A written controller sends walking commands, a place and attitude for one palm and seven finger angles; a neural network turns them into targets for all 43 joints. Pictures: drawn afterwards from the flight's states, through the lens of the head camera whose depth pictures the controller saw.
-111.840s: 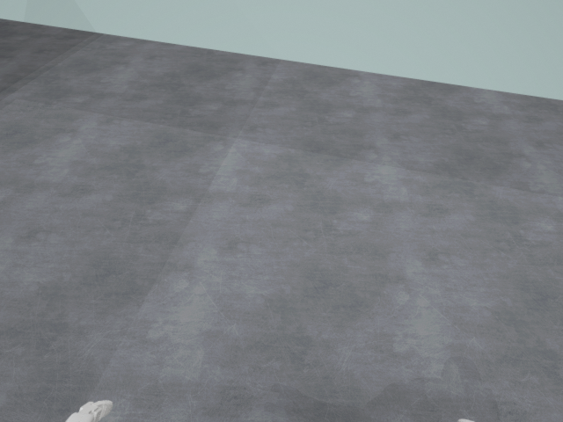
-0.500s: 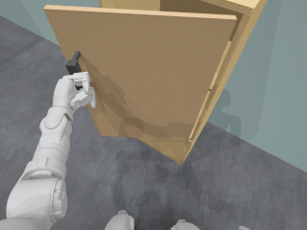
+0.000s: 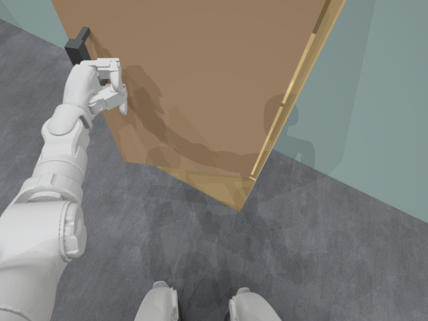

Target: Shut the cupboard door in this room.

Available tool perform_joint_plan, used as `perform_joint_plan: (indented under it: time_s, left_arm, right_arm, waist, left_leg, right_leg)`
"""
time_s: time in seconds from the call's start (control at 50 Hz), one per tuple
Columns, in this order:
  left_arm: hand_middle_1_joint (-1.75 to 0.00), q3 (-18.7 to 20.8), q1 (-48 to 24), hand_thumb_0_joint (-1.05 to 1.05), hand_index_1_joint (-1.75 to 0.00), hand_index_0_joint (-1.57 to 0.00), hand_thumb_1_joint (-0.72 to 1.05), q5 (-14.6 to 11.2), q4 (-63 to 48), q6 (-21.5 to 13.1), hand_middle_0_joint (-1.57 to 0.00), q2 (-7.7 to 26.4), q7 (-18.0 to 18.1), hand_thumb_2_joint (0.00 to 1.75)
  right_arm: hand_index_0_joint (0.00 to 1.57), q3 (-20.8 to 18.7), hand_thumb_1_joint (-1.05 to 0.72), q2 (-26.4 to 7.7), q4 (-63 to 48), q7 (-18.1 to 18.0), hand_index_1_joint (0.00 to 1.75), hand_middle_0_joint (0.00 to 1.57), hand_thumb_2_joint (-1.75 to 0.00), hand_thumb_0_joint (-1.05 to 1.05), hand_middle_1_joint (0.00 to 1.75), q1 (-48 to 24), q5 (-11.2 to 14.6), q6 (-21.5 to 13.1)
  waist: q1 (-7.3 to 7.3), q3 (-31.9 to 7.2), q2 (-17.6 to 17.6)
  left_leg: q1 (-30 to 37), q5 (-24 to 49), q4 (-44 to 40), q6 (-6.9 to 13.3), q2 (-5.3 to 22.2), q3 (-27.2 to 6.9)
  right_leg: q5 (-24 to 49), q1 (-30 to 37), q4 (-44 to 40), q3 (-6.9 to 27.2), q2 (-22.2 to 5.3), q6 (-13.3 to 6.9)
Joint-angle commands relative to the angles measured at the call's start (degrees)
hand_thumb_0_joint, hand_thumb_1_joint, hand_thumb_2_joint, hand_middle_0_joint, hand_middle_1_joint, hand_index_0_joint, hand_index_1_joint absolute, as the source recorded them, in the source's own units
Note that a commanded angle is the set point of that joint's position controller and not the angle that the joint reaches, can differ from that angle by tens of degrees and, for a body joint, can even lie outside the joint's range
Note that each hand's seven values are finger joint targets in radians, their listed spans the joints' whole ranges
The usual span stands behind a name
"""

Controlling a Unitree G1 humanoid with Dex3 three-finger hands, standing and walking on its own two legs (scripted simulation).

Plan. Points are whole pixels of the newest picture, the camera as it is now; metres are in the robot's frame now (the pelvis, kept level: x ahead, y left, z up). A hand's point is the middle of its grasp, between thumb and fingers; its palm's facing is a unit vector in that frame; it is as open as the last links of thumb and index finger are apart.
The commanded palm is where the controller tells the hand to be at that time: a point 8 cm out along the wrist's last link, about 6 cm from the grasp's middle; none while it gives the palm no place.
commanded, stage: push the door shut along its arc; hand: left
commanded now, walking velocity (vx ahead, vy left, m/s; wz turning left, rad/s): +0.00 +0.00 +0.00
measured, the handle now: (91, 66) +0.57 +0.20 +0.10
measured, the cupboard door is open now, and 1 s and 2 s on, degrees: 22 14 11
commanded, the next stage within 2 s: pull the fist back off the door in 0.80 s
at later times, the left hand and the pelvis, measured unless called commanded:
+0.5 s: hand (142, 73) +0.55 +0.10 +0.11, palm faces -0.30 -0.95 -0.02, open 3.0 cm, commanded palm +0.55 +0.14 +0.11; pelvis +0.01 -0.01 -0.01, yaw -1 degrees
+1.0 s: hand (155, 59) +0.58 +0.08 +0.12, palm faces -0.17 -0.98 +0.11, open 3.3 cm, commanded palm +0.58 +0.10 +0.11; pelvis +0.00 -0.01 -0.03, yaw -1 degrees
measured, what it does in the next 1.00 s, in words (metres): stands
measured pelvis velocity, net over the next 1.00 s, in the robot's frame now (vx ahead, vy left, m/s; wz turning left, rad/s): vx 0.00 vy -0.01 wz -0.02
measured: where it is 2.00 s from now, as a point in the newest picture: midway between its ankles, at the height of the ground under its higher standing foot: outside the picture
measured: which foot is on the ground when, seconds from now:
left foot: down 0.00-1.00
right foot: down 0.00-1.00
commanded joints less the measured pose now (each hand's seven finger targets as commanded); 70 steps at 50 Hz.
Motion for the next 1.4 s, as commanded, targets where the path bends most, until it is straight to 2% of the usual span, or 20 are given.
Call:
perform_joint_plan:
  time_s: [0.0, 0.04, 0.12, 0.16, 0.2, 0.34, 0.4, 0.58, 0.66, 0.72, 0.78, 0.88, 0.9, 0.96, 1.0, 1.04, 1.1, 1.2, 1.26, 1.38]
  left_arm:
    - [-1.50, -0.25, -34.47, 0.00, -1.50, -1.30, 0.90, -0.34, -10.79, -2.68, -1.30, 7.37, -1.35, 0.90]
    - [-1.50, 5.06, -34.99, 0.00, -1.50, -1.30, 0.90, -0.04, -8.26, -1.71, -1.30, 13.94, -0.89, 0.90]
    - [-1.50, 4.80, -37.12, 0.00, -1.50, -1.30, 0.90, 1.05, -8.90, -1.35, -1.30, 14.07, -0.88, 0.90]
    - [-1.50, 8.40, -36.43, 0.00, -1.50, -1.30, 0.90, 1.76, -9.15, -2.03, -1.30, 18.95, -0.97, 0.90]
    - [-1.50, 8.72, -33.93, 0.00, -1.50, -1.30, 0.90, 2.09, -9.01, -1.78, -1.30, 18.99, -1.73, 0.90]
    - [-1.50, 6.12, -36.95, 0.00, -1.50, -1.30, 0.90, 2.05, -9.39, 0.03, -1.30, 16.83, -4.38, 0.90]
    - [-1.50, 4.57, -38.07, 0.00, -1.50, -1.30, 0.90, 1.64, -7.06, 1.27, -1.30, 15.89, -5.55, 0.90]
    - [-1.50, 0.84, -46.65, 0.00, -1.50, -1.30, 0.90, 0.52, -9.50, 1.36, -1.30, 12.35, -7.21, 0.90]
    - [-1.50, -1.09, -49.58, 0.00, -1.50, -1.30, 0.90, 0.99, -5.43, 2.85, -1.30, 10.12, -6.75, 0.90]
    - [-1.50, -1.21, -52.48, 0.00, -1.50, -1.30, 0.90, 1.37, -5.69, 3.24, -1.30, 10.68, -6.43, 0.90]
    - [-1.50, -3.14, -55.33, 0.00, -1.50, -1.30, 0.90, 1.61, -7.22, 3.14, -1.30, 7.68, -6.52, 0.90]
    - [-1.50, -2.27, -57.77, 0.00, -1.50, -1.30, 0.90, 2.09, -4.95, 4.95, -1.30, 9.48, -6.51, 0.90]
    - [-1.50, 9.54, -58.13, 0.00, -1.50, -1.30, 0.90, -1.50, -5.09, 6.29, -1.30, 12.19, 5.32, 0.90]
    - [-1.50, 7.83, -54.66, 0.00, -1.50, -1.30, 0.90, 2.32, -3.46, 6.88, -1.30, 5.56, 19.11, 0.90]
    - [-1.50, 9.14, -53.26, 0.00, -1.50, -1.30, 0.90, 6.04, -4.56, 5.81, -1.30, 5.67, 27.14, 0.90]
    - [-1.50, 8.42, -52.82, 0.00, -1.50, -1.30, 0.90, 12.36, -7.80, 2.59, -1.30, 6.41, 33.71, 0.90]
    - [-1.50, 3.67, -50.63, 0.00, -1.50, -1.30, 0.90, 17.98, -9.41, -0.88, -1.30, 4.91, 34.92, 0.90]
    - [-1.50, 6.82, -45.41, 0.00, -1.50, -1.30, 0.90, 12.20, -6.88, 0.22, -1.30, 6.98, 29.04, 0.90]
    - [-1.50, 10.26, -39.16, 0.00, -1.50, -1.30, 0.90, 8.61, -10.74, -0.92, -1.30, 8.16, 27.48, 0.90]
    - [-1.50, 7.56, -24.14, 0.00, -1.50, -1.30, 0.90, 9.16, -12.21, -6.25, -1.30, 1.82, 28.14, 0.90]
  right_arm:
    - [0.20, -3.68, -0.90, -10.63, -2.92, -0.80, 0.30, 0.20, -0.90, 0.00, 0.30, 7.40, 0.06, -1.65]
    - [0.20, -3.41, -0.90, -11.30, -2.93, -1.03, 0.30, 0.20, -0.90, 0.00, 0.30, 8.54, -0.10, -1.49]
    - [0.20, -3.30, -0.90, -10.75, -3.52, -0.42, 0.30, 0.20, -0.90, 0.00, 0.30, 9.02, -0.30, -1.40]
    - [0.20, -3.31, -0.90, -11.01, -3.80, -0.33, 0.30, 0.20, -0.90, 0.00, 0.30, 9.95, -0.52, -1.15]
    - [0.20, -3.48, -0.90, -10.75, -4.37, -0.14, 0.30, 0.20, -0.90, 0.00, 0.30, 10.28, -0.60, -0.70]
    - [0.20, -3.82, -0.90, -10.70, -4.50, -0.11, 0.30, 0.20, -0.90, 0.00, 0.30, 11.54, -0.57, 0.48]
    - [0.20, -3.71, -0.90, -10.79, -3.53, -0.32, 0.30, 0.20, -0.90, 0.00, 0.30, 11.48, -0.49, 0.74]
    - [0.20, -3.74, -0.90, -10.96, -0.96, -0.77, 0.30, 0.20, -0.90, 0.00, 0.30, 11.20, -0.76, -1.30]
    - [0.20, -3.15, -0.90, -11.10, 0.39, -1.17, 0.30, 0.20, -0.90, 0.00, 0.30, 10.72, -0.87, -2.21]
    - [0.20, -3.09, -0.90, -11.46, 0.57, -1.40, 0.30, 0.20, -0.90, 0.00, 0.30, 10.79, -0.83, -3.05]
    - [0.20, -3.28, -0.90, -11.33, 1.17, -1.35, 0.30, 0.20, -0.90, 0.00, 0.30, 10.63, -1.28, -3.94]
    - [0.20, -2.94, -0.90, -11.62, 1.75, -1.72, 0.30, 0.20, -0.90, 0.00, 0.30, 10.82, -1.32, -4.68]
    - [0.20, -2.27, -0.90, -9.57, -0.36, -1.03, 0.30, 0.20, -0.90, 0.00, 0.30, 13.45, -1.71, -4.76]
    - [0.20, -3.09, -0.90, -9.06, -0.61, 1.86, 0.30, 0.20, -0.90, 0.00, 0.30, 15.37, -3.76, -4.51]
    - [0.20, -3.27, -0.90, -8.79, -1.27, 3.65, 0.30, 0.20, -0.90, 0.00, 0.30, 16.58, -5.28, -3.64]
    - [0.20, -3.64, -0.90, -8.66, -1.61, 5.28, 0.30, 0.20, -0.90, 0.00, 0.30, 17.50, -7.06, -3.08]
    - [0.20, -4.62, -0.90, -8.72, -1.86, 6.89, 0.30, 0.20, -0.90, 0.00, 0.30, 18.32, -7.47, -1.43]
    - [0.20, -4.78, -0.90, -9.22, -2.80, 5.90, 0.30, 0.20, -0.90, 0.00, 0.30, 18.04, -5.45, 1.00]
    - [0.20, -4.61, -0.90, -8.55, -4.07, 5.14, 0.30, 0.20, -0.90, 0.00, 0.30, 17.34, -4.78, 1.65]
    - [0.20, -5.07, -0.90, -7.29, -4.17, 5.83, 0.30, 0.20, -0.90, 0.00, 0.30, 16.57, -4.89, 2.13]
  waist:
    - [-4.51, -24.47, 5.99]
    - [-3.85, -24.90, 5.11]
    - [-4.22, -27.48, 6.72]
    - [-3.31, -30.29, 5.92]
    - [-2.80, -32.36, 6.15]
    - [-4.54, -30.65, 4.98]
    - [-5.68, -27.68, 3.81]
    - [-7.28, -30.11, 8.71]
    - [-8.80, -27.04, 8.29]
    - [-9.56, -27.89, 8.82]
    - [-9.85, -31.20, 11.54]
    - [-10.82, -31.62, 10.33]
    - [-7.61, -32.26, 10.69]
    - [-8.66, -33.21, 9.09]
    - [-7.70, -32.55, 9.55]
    - [-7.28, -35.23, 10.89]
    - [-8.01, -35.80, 12.21]
    - [-6.55, -34.62, 5.74]
    - [-3.32, -36.00, 5.58]
    - [-1.56, -27.40, 1.35]
  left_leg:
    - [31.91, 7.84, -5.81, -0.10, 0.09, -7.50]
    - [29.05, 8.92, -4.99, 0.26, -0.19, -6.99]
    - [28.27, 11.70, -3.29, 0.33, -0.13, -6.24]
    - [27.60, 14.20, -2.38, 0.46, -0.19, -5.94]
    - [27.65, 17.06, -1.83, 0.46, -0.35, -5.34]
    - [25.59, 17.74, -0.67, 1.12, -0.79, -4.20]
    - [24.06, 15.40, -0.49, 1.21, -0.77, -4.25]
    - [28.68, 16.90, 1.30, 1.37, -0.47, -5.15]
    - [27.11, 13.92, 1.90, 1.46, -0.16, -5.81]
    - [26.42, 12.89, 2.58, 1.53, 0.14, -5.99]
    - [29.60, 15.24, 3.65, 1.49, 0.16, -6.66]
    - [27.33, 13.49, 4.51, 1.64, 0.23, -6.68]
    - [23.10, 11.30, 3.03, 0.68, 1.01, -7.54]
    - [23.29, 10.85, 2.12, 0.05, 1.04, -8.92]
    - [22.09, 10.72, 1.74, -0.24, 0.71, -8.29]
    - [23.94, 13.63, 2.13, -0.45, 0.67, -8.55]
    - [27.14, 14.42, 1.03, -0.87, 0.87, -7.70]
    - [24.50, 12.25, -2.96, -0.19, -0.41, -5.13]
    - [25.76, 16.45, -4.52, -0.26, -0.85, -3.73]
    - [25.16, 19.01, -6.28, -0.13, -1.24, -1.72]
  right_leg:
    - [8.82, -9.01, -8.24, 1.17, 1.97, -1.46]
    - [9.42, -7.23, -7.79, 1.46, 2.05, -1.60]
    - [11.61, -6.88, -7.16, 2.04, 2.06, -1.28]
    - [13.92, -4.41, -6.36, 2.32, 2.32, -1.34]
    - [17.40, -2.44, -5.86, 2.45, 2.40, -1.33]
    - [20.34, -2.18, -6.22, 2.79, 2.94, -0.89]
    - [18.74, -3.20, -7.12, 2.66, 3.07, -0.80]
    - [16.79, -8.92, -6.26, 2.11, 3.07, -1.15]
    - [12.75, -12.83, -6.03, 1.47, 3.01, -1.16]
    - [11.48, -14.36, -5.14, 1.27, 2.91, -1.19]
    - [11.79, -16.91, -3.91, 0.86, 3.07, -1.35]
    - [10.57, -17.80, -3.16, 0.48, 3.17, -1.27]
    - [9.58, -15.14, -3.69, 1.21, 2.43, -1.15]
    - [9.16, -16.68, -2.02, 0.08, 2.41, -0.25]
    - [9.01, -15.60, -2.15, -0.21, 2.42, -0.05]
    - [9.89, -16.14, -1.24, -0.44, 2.49, -0.26]
    - [10.72, -14.65, -2.81, -0.15, 2.65, -0.70]
    - [13.46, -2.80, -7.76, 1.03, 3.44, -0.51]
    - [19.14, 3.19, -8.59, 1.44, 3.55, -0.57]
    - [24.65, 6.24, -9.84, 1.40, 3.50, -0.33]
